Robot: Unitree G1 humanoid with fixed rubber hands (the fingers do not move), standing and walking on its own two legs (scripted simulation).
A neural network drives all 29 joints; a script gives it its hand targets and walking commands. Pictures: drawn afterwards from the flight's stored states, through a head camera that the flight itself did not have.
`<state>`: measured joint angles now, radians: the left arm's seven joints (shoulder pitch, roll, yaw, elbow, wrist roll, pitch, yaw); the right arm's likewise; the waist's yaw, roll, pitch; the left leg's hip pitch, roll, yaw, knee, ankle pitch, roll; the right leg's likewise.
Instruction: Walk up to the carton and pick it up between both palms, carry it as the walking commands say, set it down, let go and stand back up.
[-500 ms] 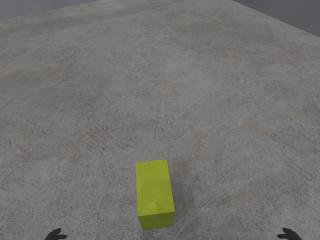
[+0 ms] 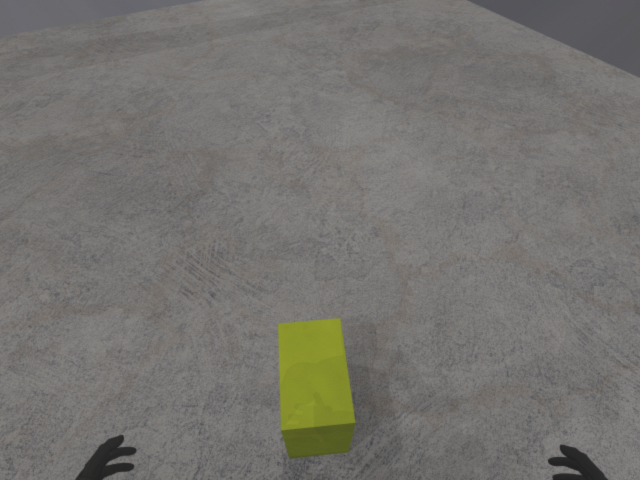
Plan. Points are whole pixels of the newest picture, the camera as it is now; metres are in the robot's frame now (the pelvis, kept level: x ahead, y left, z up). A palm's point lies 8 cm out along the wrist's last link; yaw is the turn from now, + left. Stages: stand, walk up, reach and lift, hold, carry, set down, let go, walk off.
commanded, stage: reach and lift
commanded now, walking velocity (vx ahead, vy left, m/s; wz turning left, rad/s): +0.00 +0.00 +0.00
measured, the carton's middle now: (314, 389) +0.45 +0.02 -0.63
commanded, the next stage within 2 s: none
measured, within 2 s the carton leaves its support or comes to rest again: neither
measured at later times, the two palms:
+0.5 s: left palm (140, 443) +0.21 +0.27 -0.13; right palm (514, 420) +0.21 -0.27 -0.12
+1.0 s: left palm (189, 376) +0.33 +0.23 -0.18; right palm (438, 351) +0.35 -0.21 -0.18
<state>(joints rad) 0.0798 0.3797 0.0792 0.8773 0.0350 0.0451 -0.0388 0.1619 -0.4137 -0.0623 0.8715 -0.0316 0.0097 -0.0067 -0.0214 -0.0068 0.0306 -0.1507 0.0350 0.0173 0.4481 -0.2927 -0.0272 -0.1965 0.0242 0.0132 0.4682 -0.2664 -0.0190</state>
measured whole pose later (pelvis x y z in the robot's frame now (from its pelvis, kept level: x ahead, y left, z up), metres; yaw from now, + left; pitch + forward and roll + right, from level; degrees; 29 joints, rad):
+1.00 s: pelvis -0.09 +0.00 -0.08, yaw +2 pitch +32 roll +1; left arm -0.77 0.23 0.24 0.71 0.01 0.26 0.04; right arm -0.82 -0.26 -0.24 0.79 -0.04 0.25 0.00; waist 0.00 -0.01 0.04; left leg -1.20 -0.01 -0.02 0.96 -0.31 -0.03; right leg -1.22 0.00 0.00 0.96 -0.29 -0.01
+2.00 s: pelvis -0.10 +0.01 -0.22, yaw +3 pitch +51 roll +1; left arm -1.26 0.19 0.34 0.85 0.06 0.16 0.13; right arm -1.31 -0.26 -0.32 0.93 -0.07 0.15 -0.06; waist 0.01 0.00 0.01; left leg -1.92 -0.05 -0.05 1.52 -0.48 -0.04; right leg -1.95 0.03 0.04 1.51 -0.44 0.02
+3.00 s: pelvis -0.13 +0.01 -0.39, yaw +4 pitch +36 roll +1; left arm -1.55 0.32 0.14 1.11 -0.18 0.09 0.15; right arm -1.61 -0.40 -0.10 1.19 0.19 0.08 -0.10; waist -0.01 0.02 0.43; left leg -2.19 -0.09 -0.03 2.18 -0.62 -0.06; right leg -2.23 0.05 0.05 2.18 -0.59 0.03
